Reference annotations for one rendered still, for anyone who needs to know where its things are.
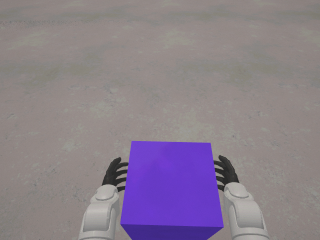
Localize left robot forearm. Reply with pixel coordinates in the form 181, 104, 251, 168
78, 184, 120, 240

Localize robot right hand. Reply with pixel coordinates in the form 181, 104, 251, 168
213, 155, 240, 192

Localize right robot forearm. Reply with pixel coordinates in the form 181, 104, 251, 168
223, 182, 270, 240

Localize robot left hand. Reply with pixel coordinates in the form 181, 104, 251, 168
102, 157, 129, 192

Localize carton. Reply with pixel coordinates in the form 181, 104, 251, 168
120, 141, 224, 240

